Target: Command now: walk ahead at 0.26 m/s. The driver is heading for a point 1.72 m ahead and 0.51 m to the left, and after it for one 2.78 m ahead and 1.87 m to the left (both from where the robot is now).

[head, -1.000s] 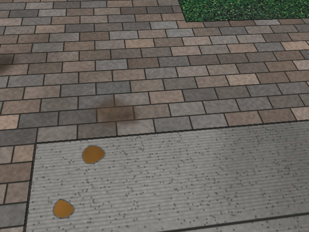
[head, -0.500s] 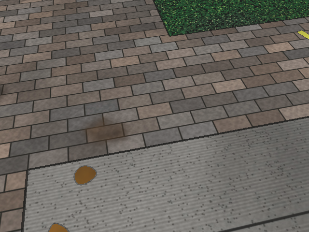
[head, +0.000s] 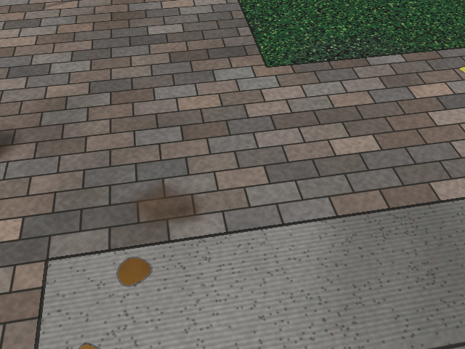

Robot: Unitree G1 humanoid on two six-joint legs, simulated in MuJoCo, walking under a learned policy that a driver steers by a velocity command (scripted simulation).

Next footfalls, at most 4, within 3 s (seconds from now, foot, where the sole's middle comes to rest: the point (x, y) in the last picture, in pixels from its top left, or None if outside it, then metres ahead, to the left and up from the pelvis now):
0.54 right None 0.41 -0.09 -0.77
1.08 left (192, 293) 0.72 0.15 -0.77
1.62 right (259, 216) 1.02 -0.07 -0.77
2.14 left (170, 179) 1.20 0.26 -0.77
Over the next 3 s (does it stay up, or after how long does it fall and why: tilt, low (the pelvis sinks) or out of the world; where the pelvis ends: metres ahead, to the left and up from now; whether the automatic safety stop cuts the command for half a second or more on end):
stays up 1.48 0.36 0.01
